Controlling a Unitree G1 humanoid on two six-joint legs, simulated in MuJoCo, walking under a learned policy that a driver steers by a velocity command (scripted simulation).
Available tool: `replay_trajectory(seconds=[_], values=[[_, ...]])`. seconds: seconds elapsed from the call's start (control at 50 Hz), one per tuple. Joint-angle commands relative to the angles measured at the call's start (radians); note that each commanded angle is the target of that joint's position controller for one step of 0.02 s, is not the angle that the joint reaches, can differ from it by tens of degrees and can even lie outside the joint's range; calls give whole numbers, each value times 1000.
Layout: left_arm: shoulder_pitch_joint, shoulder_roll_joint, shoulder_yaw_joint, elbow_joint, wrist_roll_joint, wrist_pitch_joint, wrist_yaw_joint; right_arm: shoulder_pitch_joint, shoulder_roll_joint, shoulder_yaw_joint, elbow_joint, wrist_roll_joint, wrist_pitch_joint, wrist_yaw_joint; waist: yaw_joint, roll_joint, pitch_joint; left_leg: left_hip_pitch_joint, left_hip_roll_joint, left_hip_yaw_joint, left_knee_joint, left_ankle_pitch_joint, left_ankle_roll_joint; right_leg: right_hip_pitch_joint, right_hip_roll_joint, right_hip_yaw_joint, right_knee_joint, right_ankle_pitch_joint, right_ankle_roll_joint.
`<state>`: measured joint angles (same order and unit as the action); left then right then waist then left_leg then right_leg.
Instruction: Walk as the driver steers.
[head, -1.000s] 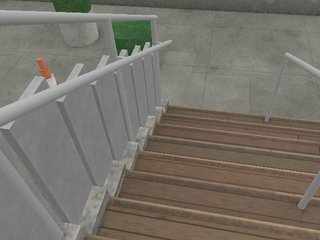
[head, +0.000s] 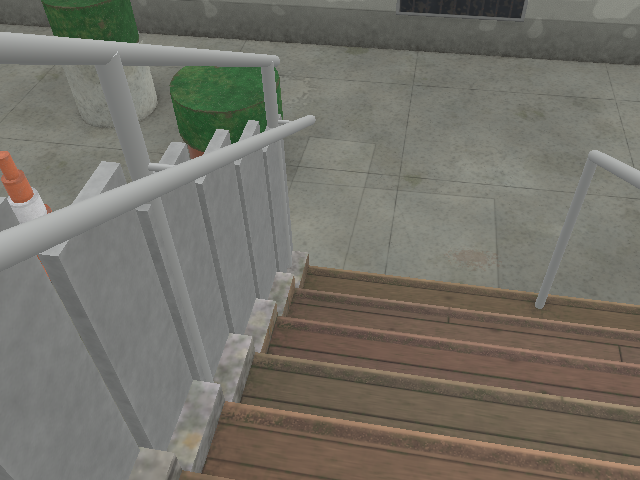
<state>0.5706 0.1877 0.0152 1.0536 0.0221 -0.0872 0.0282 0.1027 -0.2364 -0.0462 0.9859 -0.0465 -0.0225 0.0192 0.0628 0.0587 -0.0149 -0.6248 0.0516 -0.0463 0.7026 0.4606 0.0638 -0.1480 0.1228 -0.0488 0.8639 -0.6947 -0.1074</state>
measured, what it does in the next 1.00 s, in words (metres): goes down: left foot 0.17 m lower, then right foot 0.17 m lower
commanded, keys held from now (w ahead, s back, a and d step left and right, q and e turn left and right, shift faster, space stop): w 1.00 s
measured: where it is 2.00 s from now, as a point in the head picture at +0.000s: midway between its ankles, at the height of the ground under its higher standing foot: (352, 401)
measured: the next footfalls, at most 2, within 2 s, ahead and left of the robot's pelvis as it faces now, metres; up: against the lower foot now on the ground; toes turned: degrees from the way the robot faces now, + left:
left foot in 0.14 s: +0.23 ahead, +0.10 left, -0.17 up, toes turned +4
right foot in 0.68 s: +0.51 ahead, -0.10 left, -0.34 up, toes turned -1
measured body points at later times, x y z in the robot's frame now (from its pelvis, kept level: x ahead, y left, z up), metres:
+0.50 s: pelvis +0.27 +0.03 -0.16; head +0.27 +0.02 +0.29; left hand +0.35 +0.29 -0.29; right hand +0.16 -0.21 -0.30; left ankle +0.19 +0.10 -0.85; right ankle +0.45 -0.13 -0.83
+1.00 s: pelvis +0.53 -0.03 -0.31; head +0.52 -0.04 +0.14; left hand +0.41 +0.20 -0.45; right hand +0.62 -0.27 -0.45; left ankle +0.67 +0.13 -0.96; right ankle +0.47 -0.10 -1.02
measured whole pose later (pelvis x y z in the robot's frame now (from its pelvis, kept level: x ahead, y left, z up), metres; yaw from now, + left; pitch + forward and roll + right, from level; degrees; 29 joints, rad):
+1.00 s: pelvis +0.53 -0.03 -0.31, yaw +1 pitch +0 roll +0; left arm 0.59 0.18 0.03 1.05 0.01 -0.07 0.01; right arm 0.18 -0.20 -0.06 0.99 -0.05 0.03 0.00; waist 0.02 0.02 -0.03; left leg -0.76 0.04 -0.07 1.02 0.16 0.05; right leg -0.25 0.07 -0.07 0.74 -0.49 -0.10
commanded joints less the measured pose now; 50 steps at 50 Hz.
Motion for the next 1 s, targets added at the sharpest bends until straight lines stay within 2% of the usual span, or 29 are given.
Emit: replay_trajectory(seconds=[0.02,0.06,0.1,0.12,0.14,0.16,0.18,0.2,0.22,0.24,0.26,0.28,0.34,0.38,0.46,0.6,0.64,0.68,0.7,0.72,0.74,0.76,0.78,0.82,0.84,0.9,0.94,0.96,1.0], values=[[67,94,17,-12,27,12,6,-175,-12,18,-108,17,-18,1,79,-116,213,-33,-11,44,-164,-81,-5,-77,-213,274,-126,592,-90],[56,100,17,-2,28,28,16,-136,-16,23,-119,47,-33,-12,86,-113,224,89,2,55,-316,-119,4,-48,-205,259,-50,715,-86],[64,113,15,22,43,43,26,29,-43,13,-80,34,-37,-23,41,-48,169,287,-15,112,-403,-142,17,-48,-193,218,192,794,-94],[42,121,15,19,49,49,36,267,-82,-10,-2,29,-25,-25,-59,-63,81,473,12,92,-484,-158,41,-64,-194,212,424,837,-109],[28,132,24,18,27,42,18,418,-121,-25,47,13,-15,-19,-133,25,-11,693,10,119,-430,-155,55,-174,-111,113,725,642,-74],[136,48,23,10,-23,38,15,517,-164,-30,70,8,-8,-3,-103,204,-154,1119,231,-94,-22,409,165,-595,-8,68,1170,-257,-9],[128,111,28,-27,-39,34,28,557,-145,-26,48,27,6,4,-158,95,-281,1270,332,-234,70,239,222,-801,-44,133,1227,-258,-13],[-23,136,33,-91,-31,29,22,502,-171,-37,29,40,8,-12,-185,96,-203,1170,397,-375,-164,-353,323,-983,-81,113,1082,-69,9],[-175,175,46,-113,12,43,7,399,-119,-33,17,39,27,-27,-152,-9,-26,866,335,-374,-337,-720,296,-935,-132,108,958,96,18],[-195,157,43,-132,25,45,0,399,-150,-39,13,36,22,-45,-138,63,47,702,383,-464,-340,-768,348,-919,-141,124,922,85,29],[-188,175,53,-109,33,48,-3,344,-68,-10,10,27,-5,-44,-64,-118,114,511,311,-381,-301,-692,272,-811,-184,231,618,317,45],[-163,120,49,-77,16,62,-6,318,-56,-3,4,22,-28,-50,-19,-89,180,287,239,-263,-335,-624,232,-659,-185,182,431,410,70],[-41,42,38,1,42,97,-28,352,-104,-22,22,12,-47,-52,20,85,42,172,157,-166,-252,-312,223,-437,-163,66,396,635,83],[-193,109,62,-59,22,88,-43,382,-25,-5,37,49,-47,-43,-8,10,60,248,120,-168,-190,-522,191,-565,-205,159,250,860,55],[-382,94,56,-131,48,65,-59,373,-34,6,11,41,-54,-71,-44,-12,103,180,75,-191,-95,-895,155,-505,-178,103,21,1148,68],[-572,80,32,-238,-22,46,-66,441,-62,-5,8,-3,-29,-82,-171,6,215,267,95,-174,135,-792,142,-399,-189,84,-371,1059,62],[-396,94,47,-181,-4,41,-50,448,-67,-5,24,5,-17,-85,-127,-44,142,208,88,-118,330,-611,138,-119,-144,-20,-348,1019,39],[42,163,79,-43,2,53,-47,381,-100,-24,12,18,-23,-70,99,-118,4,138,-45,-6,910,-493,111,242,-162,-1,-501,955,-4],[88,237,79,-24,20,51,-67,486,-6,-17,-5,52,-33,-63,15,-353,-86,-199,-191,32,1425,-1340,56,536,-397,197,-220,1618,-102],[125,236,73,-37,-8,57,-82,491,-16,-10,-36,63,-34,-81,13,-302,-200,-416,-159,7,1552,-1333,67,651,-497,338,-104,1624,-114],[94,203,64,-56,-22,62,-78,404,-24,-7,-48,41,-30,-90,30,-205,-153,-494,-146,-13,1523,-1194,88,538,-487,326,-203,1389,-124],[14,239,74,-79,-9,61,-56,342,-29,-4,-81,36,-22,-82,13,-246,-131,-524,-106,-31,1369,-1065,68,383,-550,459,-375,744,-198],[-33,168,51,-85,-2,58,-42,269,-54,-11,-70,8,-5,-75,-15,-146,-6,-497,-77,-43,1264,-1013,43,176,-532,494,-444,560,-201],[-118,87,11,-82,23,34,-33,294,-34,-22,-21,-3,29,-60,-120,-124,114,-353,-45,-104,889,-753,15,-165,-422,410,-407,572,-125],[-161,91,6,-102,9,16,-21,239,-17,-17,-44,4,37,-44,-153,-107,156,-218,-37,-60,626,-602,-26,-345,-371,312,-473,570,-105],[-67,184,39,-64,-5,7,-19,286,23,-16,23,-32,60,-28,-146,-187,34,-65,-9,-20,521,-437,-33,-294,-372,334,-417,775,-147],[-52,161,37,-83,-13,7,-22,189,-21,-29,-9,-2,62,-22,-129,-172,62,-105,6,0,446,-401,-17,-245,-341,329,-442,660,-121],[-15,109,33,-53,-22,1,-16,77,-29,-35,-33,2,46,-19,-94,-114,111,-265,30,-65,298,-216,-11,-120,-301,344,-372,453,-122],[48,117,42,-47,-12,-3,-6,-51,-25,-32,-64,-8,26,-11,-23,-111,117,-320,9,-81,187,-158,-8,-29,-314,358,-334,381,-117]])
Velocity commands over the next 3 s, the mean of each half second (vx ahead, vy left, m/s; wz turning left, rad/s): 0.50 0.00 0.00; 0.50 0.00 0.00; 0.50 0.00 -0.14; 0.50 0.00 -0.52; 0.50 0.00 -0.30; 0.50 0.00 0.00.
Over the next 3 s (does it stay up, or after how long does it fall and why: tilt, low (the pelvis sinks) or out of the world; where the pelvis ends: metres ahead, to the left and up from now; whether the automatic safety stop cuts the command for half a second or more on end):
stays up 1.57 -0.24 -0.91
